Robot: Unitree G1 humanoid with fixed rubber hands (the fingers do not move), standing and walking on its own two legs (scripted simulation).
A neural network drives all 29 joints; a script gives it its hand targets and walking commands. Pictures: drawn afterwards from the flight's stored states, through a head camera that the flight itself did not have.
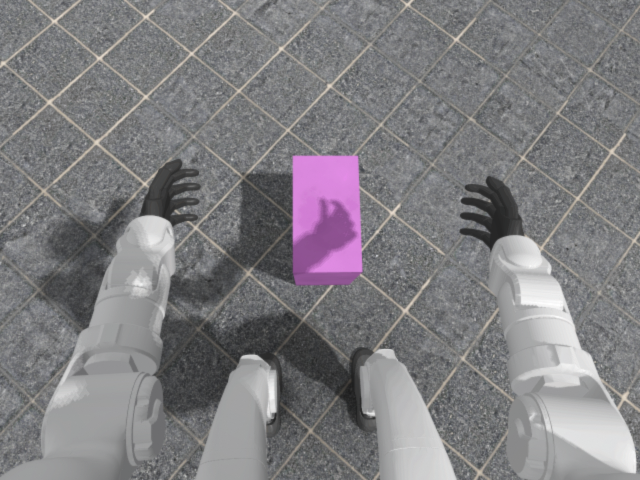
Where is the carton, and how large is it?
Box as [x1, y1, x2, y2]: [293, 156, 361, 284]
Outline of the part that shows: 293,156 293,275 296,284 348,284 361,272 357,156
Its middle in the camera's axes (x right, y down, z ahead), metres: +0.01 -0.04 +0.98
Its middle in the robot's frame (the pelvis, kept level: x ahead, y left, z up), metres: +0.52 -0.04 -0.56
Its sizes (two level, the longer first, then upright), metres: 0.265 0.148 0.267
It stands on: the floor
